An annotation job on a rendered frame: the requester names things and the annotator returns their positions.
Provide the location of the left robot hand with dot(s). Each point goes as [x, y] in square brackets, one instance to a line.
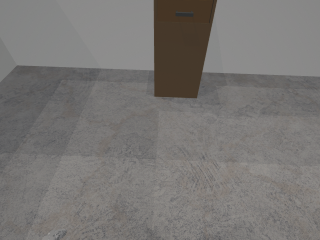
[55, 234]

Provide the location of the cabinet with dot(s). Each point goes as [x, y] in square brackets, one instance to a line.
[179, 54]

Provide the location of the handle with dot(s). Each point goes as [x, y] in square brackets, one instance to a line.
[184, 14]

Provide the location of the drawer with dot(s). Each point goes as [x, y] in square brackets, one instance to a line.
[166, 10]

